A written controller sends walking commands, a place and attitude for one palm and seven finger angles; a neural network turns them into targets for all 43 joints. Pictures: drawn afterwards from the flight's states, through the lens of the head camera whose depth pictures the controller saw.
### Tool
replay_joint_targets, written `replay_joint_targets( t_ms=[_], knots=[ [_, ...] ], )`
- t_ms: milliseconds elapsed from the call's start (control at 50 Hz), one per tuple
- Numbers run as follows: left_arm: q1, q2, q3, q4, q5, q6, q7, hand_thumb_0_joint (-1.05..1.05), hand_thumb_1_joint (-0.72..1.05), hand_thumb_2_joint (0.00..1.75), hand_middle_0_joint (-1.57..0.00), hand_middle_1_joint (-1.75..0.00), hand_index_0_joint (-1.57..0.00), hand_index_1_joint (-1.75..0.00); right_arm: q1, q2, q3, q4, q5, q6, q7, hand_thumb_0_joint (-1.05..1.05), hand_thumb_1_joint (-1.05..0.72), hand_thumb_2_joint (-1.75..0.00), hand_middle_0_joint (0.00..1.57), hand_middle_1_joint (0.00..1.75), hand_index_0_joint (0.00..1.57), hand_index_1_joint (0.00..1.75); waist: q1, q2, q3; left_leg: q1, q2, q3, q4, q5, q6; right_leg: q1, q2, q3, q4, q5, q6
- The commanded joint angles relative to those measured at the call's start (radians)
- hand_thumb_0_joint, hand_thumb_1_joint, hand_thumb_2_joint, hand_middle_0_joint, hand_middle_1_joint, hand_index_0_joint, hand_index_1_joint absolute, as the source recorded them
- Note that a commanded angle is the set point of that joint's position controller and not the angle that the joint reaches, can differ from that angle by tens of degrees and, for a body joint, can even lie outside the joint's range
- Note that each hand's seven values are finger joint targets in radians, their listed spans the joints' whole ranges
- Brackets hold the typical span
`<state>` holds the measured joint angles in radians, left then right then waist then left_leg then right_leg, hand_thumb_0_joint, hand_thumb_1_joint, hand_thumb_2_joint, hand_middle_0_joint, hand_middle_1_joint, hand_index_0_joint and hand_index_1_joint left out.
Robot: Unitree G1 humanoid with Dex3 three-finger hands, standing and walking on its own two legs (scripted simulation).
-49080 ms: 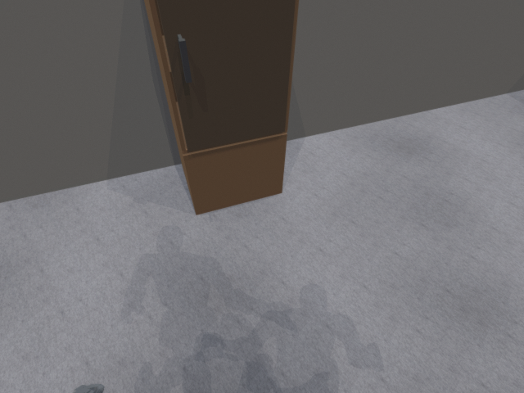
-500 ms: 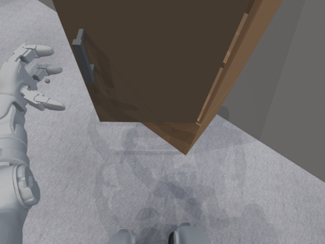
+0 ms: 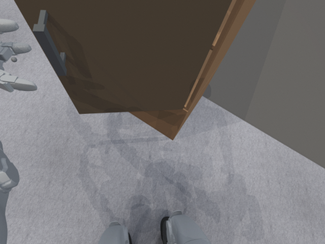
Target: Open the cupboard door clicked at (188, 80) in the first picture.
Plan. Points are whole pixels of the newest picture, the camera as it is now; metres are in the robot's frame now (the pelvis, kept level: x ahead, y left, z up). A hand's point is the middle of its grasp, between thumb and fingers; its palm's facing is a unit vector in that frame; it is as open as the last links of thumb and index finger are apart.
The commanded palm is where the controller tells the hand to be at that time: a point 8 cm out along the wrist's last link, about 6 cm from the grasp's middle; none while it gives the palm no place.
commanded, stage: move the hooked fingers beside the handle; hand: left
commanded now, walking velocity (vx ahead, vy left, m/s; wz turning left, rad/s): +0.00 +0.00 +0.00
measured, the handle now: (53, 46) +0.55 +0.19 +0.09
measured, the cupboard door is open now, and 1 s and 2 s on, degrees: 39 39 39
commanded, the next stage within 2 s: slide the fingers in behind the handle in 0.64 s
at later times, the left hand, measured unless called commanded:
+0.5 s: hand (15, 68) +0.48 +0.25 +0.10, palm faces +0.01 -1.00 +0.00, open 14.0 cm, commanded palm +0.47 +0.30 +0.09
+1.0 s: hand (27, 65) +0.49 +0.23 +0.10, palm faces -0.01 -1.00 +0.00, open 14.0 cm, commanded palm +0.48 +0.28 +0.09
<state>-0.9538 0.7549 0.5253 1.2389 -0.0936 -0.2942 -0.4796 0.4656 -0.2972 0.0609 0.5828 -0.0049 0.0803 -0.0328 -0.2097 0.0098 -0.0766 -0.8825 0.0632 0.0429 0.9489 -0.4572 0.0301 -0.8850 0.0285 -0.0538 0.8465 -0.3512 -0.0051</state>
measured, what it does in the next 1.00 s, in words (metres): stands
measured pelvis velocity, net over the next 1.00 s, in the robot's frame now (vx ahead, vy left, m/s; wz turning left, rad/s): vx -0.01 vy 0.00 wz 0.02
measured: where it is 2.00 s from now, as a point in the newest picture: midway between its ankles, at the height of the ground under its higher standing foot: outside the picture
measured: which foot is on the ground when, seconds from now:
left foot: down 0.00-1.00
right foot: down 0.00-1.00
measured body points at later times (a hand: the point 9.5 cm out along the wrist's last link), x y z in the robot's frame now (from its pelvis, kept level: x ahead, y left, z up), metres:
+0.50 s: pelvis +0.01 +0.00 +0.01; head +0.12 +0.03 +0.44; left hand +0.48 +0.31 +0.10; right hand +0.05 -0.26 -0.10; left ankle -0.01 +0.10 -0.68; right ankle +0.02 -0.12 -0.68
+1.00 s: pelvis -0.01 +0.00 +0.00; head +0.12 +0.02 +0.43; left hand +0.49 +0.29 +0.10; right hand -0.02 -0.28 -0.10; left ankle -0.01 +0.10 -0.68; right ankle +0.02 -0.12 -0.68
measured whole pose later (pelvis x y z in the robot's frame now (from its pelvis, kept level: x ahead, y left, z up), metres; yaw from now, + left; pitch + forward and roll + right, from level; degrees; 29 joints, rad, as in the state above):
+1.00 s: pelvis -0.01 +0.00 +0.00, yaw +1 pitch +20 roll -3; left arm -0.93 0.64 0.45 1.22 -0.11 -0.32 -0.40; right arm 0.45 -0.29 0.06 0.60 0.00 0.07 -0.03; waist -0.19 0.01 -0.08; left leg -0.85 0.05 0.03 0.95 -0.45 0.03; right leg -0.85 0.02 -0.07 0.86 -0.35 -0.01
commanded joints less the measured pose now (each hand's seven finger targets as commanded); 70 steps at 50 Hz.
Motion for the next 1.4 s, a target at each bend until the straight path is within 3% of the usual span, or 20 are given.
replay_joint_targets(
  t_ms=[0, 120, 200, 260, 320, 340, 380, 420, 480, 600, 680, 720, 820, 940, 1120, 1160, 1200, 1260, 1340, 1380],
  knots=[
    [-0.382, 0.270, 0.012, -0.295, -0.041, -0.090, 0.001, 0.00, -0.50, 0.30, -0.30, -1.20, -0.30, -1.20, 0.168, -0.189, -0.079, -0.048, 0.000, -0.001, -0.003, 0.00, -0.90, -0.90, 0.20, 0.30, 0.20, 0.30, 0.038, 0.226, -0.544, 0.422, -0.020, -0.082, -0.081, 0.578, -0.005, 0.247, 0.033, 0.019, -0.043, 0.373, -0.020],
    [-0.347, 0.205, -0.011, -0.347, -0.055, -0.078, 0.017, 0.00, -0.50, 0.30, -0.30, -1.20, -0.30, -1.20, 0.156, -0.182, -0.087, -0.033, 0.000, 0.008, 0.006, 0.00, -0.90, -0.90, 0.20, 0.30, 0.20, 0.30, 0.049, 0.254, -0.535, 0.509, -0.008, -0.097, -0.084, 0.694, -0.022, 0.211, 0.033, 0.006, -0.054, 0.380, -0.018],
    [-0.289, 0.130, -0.040, -0.372, -0.067, -0.077, 0.042, 0.00, -0.50, 0.30, -0.30, -1.20, -0.30, -1.20, 0.141, -0.173, -0.091, -0.046, 0.001, 0.007, 0.012, 0.00, -0.90, -0.90, 0.20, 0.30, 0.20, 0.30, 0.056, 0.222, -0.498, 0.522, -0.006, -0.102, -0.088, 0.742, -0.026, 0.208, 0.035, -0.003, -0.055, 0.388, -0.021],
    [-0.261, 0.119, -0.037, -0.351, -0.070, -0.075, 0.058, 0.00, -0.50, 0.30, -0.30, -1.20, -0.30, -1.20, 0.129, -0.170, -0.093, -0.047, 0.004, 0.009, 0.014, 0.00, -0.90, -0.90, 0.20, 0.30, 0.20, 0.30, 0.058, 0.152, -0.475, 0.482, -0.009, -0.096, -0.097, 0.697, -0.024, 0.241, 0.032, -0.001, -0.061, 0.392, -0.014],
    [-0.256, 0.112, -0.045, -0.355, -0.060, -0.084, 0.067, 0.00, -0.50, 0.30, -0.30, -1.20, -0.30, -1.20, 0.111, -0.165, -0.089, -0.053, 0.007, 0.009, 0.014, 0.00, -0.90, -0.90, 0.20, 0.30, 0.20, 0.30, 0.069, 0.202, -0.464, 0.488, -0.013, -0.092, -0.099, 0.697, -0.029, 0.237, 0.028, 0.002, -0.055, 0.388, -0.018],
    [-0.270, 0.087, -0.062, -0.332, -0.061, -0.083, 0.071, 0.00, -0.50, 0.30, -0.30, -1.20, -0.30, -1.20, 0.107, -0.163, -0.087, -0.050, 0.006, 0.008, 0.015, 0.00, -0.90, -0.90, 0.20, 0.30, 0.20, 0.30, 0.054, 0.159, -0.433, 0.464, -0.014, -0.089, -0.100, 0.650, -0.023, 0.232, 0.029, 0.001, -0.059, 0.374, -0.015],
    [-0.295, 0.106, -0.058, -0.293, -0.057, -0.087, 0.074, 0.00, -0.50, 0.30, -0.30, -1.20, -0.30, -1.20, 0.098, -0.169, -0.084, -0.052, 0.009, 0.006, 0.009, 0.00, -0.90, -0.90, 0.20, 0.30, 0.20, 0.30, 0.044, 0.105, -0.398, 0.398, -0.023, -0.080, -0.107, 0.537, -0.011, 0.249, 0.026, 0.009, -0.064, 0.345, -0.013],
    [-0.354, 0.135, -0.046, -0.319, -0.051, -0.108, 0.074, 0.00, -0.50, 0.30, -0.30, -1.20, -0.30, -1.20, 0.096, -0.170, -0.080, -0.049, 0.006, 0.001, 0.003, 0.00, -0.90, -0.90, 0.20, 0.30, 0.20, 0.30, 0.049, 0.159, -0.444, 0.424, -0.026, -0.086, -0.103, 0.552, -0.016, 0.255, 0.023, 0.015, -0.054, 0.351, -0.017],
    [-0.374, 0.133, -0.062, -0.269, -0.045, -0.114, 0.067, 0.00, -0.50, 0.30, -0.30, -1.20, -0.30, -1.20, 0.084, -0.168, -0.074, -0.042, 0.009, -0.008, -0.002, 0.00, -0.90, -0.90, 0.20, 0.30, 0.20, 0.30, 0.032, 0.120, -0.416, 0.364, -0.032, -0.078, -0.100, 0.451, -0.008, 0.263, 0.021, 0.022, -0.059, 0.319, -0.015],
    [-0.416, 0.119, -0.085, -0.269, -0.052, -0.117, 0.044, 0.00, -0.50, 0.30, -0.30, -1.20, -0.30, -1.20, 0.094, -0.173, -0.072, -0.038, 0.007, -0.023, -0.010, 0.00, -0.90, -0.90, 0.20, 0.30, 0.20, 0.30, 0.028, 0.184, -0.477, 0.403, -0.034, -0.091, -0.089, 0.474, -0.012, 0.234, 0.019, 0.020, -0.045, 0.305, -0.023],
    [-0.409, 0.144, -0.066, -0.211, -0.052, -0.094, 0.047, 0.00, -0.50, 0.30, -0.30, -1.20, -0.30, -1.20, 0.102, -0.181, -0.071, -0.030, 0.007, -0.022, -0.010, 0.00, -0.90, -0.90, 0.20, 0.30, 0.20, 0.30, 0.020, 0.109, -0.444, 0.317, -0.035, -0.080, -0.093, 0.381, 0.000, 0.256, 0.018, 0.028, -0.061, 0.274, -0.012],
    [-0.398, 0.198, -0.037, -0.220, -0.039, -0.099, 0.049, 0.00, -0.50, 0.30, -0.30, -1.20, -0.30, -1.20, 0.105, -0.183, -0.069, -0.037, 0.008, -0.021, -0.012, 0.00, -0.90, -0.90, 0.20, 0.30, 0.20, 0.30, 0.037, 0.138, -0.468, 0.308, -0.039, -0.077, -0.093, 0.380, -0.001, 0.276, 0.017, 0.032, -0.053, 0.281, -0.016],
    [-0.381, 0.148, -0.060, -0.249, -0.047, -0.108, 0.058, 0.00, -0.50, 0.30, -0.30, -1.20, -0.30, -1.20, 0.113, -0.177, -0.075, -0.041, 0.008, -0.021, -0.006, 0.00, -0.90, -0.90, 0.20, 0.30, 0.20, 0.30, 0.036, 0.138, -0.467, 0.322, -0.037, -0.074, -0.099, 0.376, 0.001, 0.270, 0.022, 0.030, -0.062, 0.273, -0.016],
    [-0.420, 0.195, -0.036, -0.240, -0.025, -0.102, 0.088, 0.00, -0.50, 0.30, -0.30, -1.20, -0.30, -1.20, 0.124, -0.181, -0.073, -0.034, 0.006, -0.023, -0.009, 0.00, -0.90, -0.90, 0.20, 0.30, 0.20, 0.30, 0.030, 0.139, -0.445, 0.289, -0.037, -0.074, -0.104, 0.323, 0.005, 0.261, 0.019, 0.035, -0.068, 0.231, -0.015],
    [-0.384, 0.125, -0.061, -0.262, -0.032, -0.108, 0.100, 0.00, -0.50, 0.30, -0.30, -1.20, -0.30, -1.20, 0.131, -0.172, -0.078, -0.034, 0.002, -0.026, 0.002, 0.00, -0.90, -0.90, 0.20, 0.30, 0.20, 0.30, 0.039, 0.179, -0.484, 0.358, -0.033, -0.075, -0.098, 0.420, -0.005, 0.250, 0.024, 0.022, -0.053, 0.295, -0.018],
    [-0.354, 0.136, -0.044, -0.262, -0.036, -0.101, 0.105, 0.00, -0.50, 0.30, -0.30, -1.20, -0.30, -1.20, 0.133, -0.173, -0.080, -0.040, 0.002, -0.022, 0.005, 0.00, -0.90, -0.90, 0.20, 0.30, 0.20, 0.30, 0.047, 0.136, -0.485, 0.336, -0.034, -0.070, -0.098, 0.426, -0.002, 0.284, 0.024, 0.026, -0.056, 0.317, -0.016],
    [-0.378, 0.070, -0.090, -0.303, -0.042, -0.106, 0.109, 0.00, -0.50, 0.30, -0.30, -1.20, -0.30, -1.20, 0.128, -0.166, -0.080, -0.046, 0.003, -0.023, 0.007, 0.00, -0.90, -0.90, 0.20, 0.30, 0.20, 0.30, 0.037, 0.165, -0.478, 0.375, -0.034, -0.075, -0.097, 0.460, -0.003, 0.252, 0.026, 0.018, -0.050, 0.323, -0.019],
    [-0.393, 0.061, -0.091, -0.282, -0.042, -0.103, 0.128, 0.00, -0.50, 0.30, -0.30, -1.20, -0.30, -1.20, 0.129, -0.168, -0.084, -0.031, 0.002, -0.021, 0.008, 0.00, -0.90, -0.90, 0.20, 0.30, 0.20, 0.30, 0.028, 0.118, -0.448, 0.368, -0.029, -0.085, -0.101, 0.441, -0.006, 0.235, 0.026, 0.014, -0.056, 0.302, -0.015],
    [-0.414, 0.046, -0.095, -0.323, -0.033, -0.123, 0.151, 0.00, -0.50, 0.30, -0.30, -1.20, -0.30, -1.20, 0.125, -0.162, -0.087, -0.024, -0.002, -0.024, 0.013, 0.00, -0.90, -0.90, 0.20, 0.30, 0.20, 0.30, 0.035, 0.168, -0.488, 0.417, -0.029, -0.089, -0.089, 0.500, -0.015, 0.223, 0.024, 0.013, -0.043, 0.325, -0.018],
    [-0.388, 0.000, -0.123, -0.294, -0.032, -0.118, 0.158, 0.00, -0.50, 0.30, -0.30, -1.20, -0.30, -1.20, 0.121, -0.158, -0.087, -0.025, 0.000, -0.025, 0.017, 0.00, -0.90, -0.90, 0.20, 0.30, 0.20, 0.30, 0.028, 0.130, -0.456, 0.400, -0.028, -0.089, -0.091, 0.491, -0.013, 0.215, 0.025, 0.010, -0.046, 0.321, -0.016]
  ],
)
